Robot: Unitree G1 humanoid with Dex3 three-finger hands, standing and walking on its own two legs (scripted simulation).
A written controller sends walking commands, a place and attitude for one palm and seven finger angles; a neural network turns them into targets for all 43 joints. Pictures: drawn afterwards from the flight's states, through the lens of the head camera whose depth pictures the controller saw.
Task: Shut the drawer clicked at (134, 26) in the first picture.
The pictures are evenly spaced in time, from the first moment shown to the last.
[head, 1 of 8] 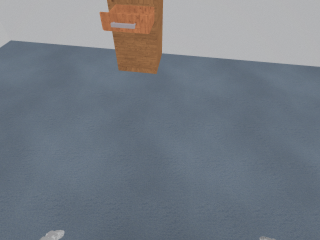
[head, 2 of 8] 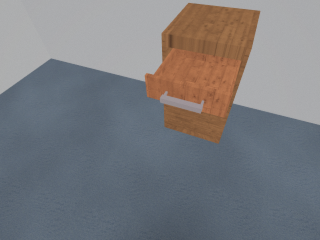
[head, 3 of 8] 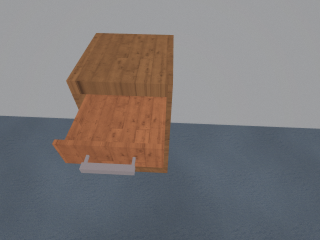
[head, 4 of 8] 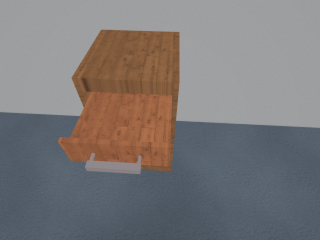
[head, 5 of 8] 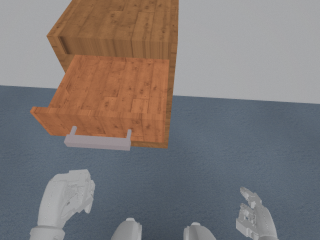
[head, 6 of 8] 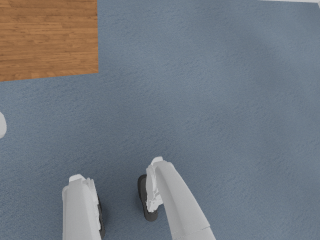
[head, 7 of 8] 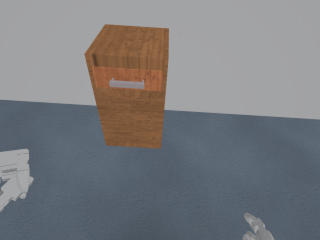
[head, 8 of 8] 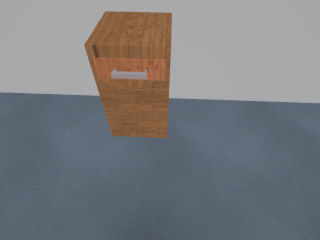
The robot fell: no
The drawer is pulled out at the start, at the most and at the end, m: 0.26 0.26 0.00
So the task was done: yes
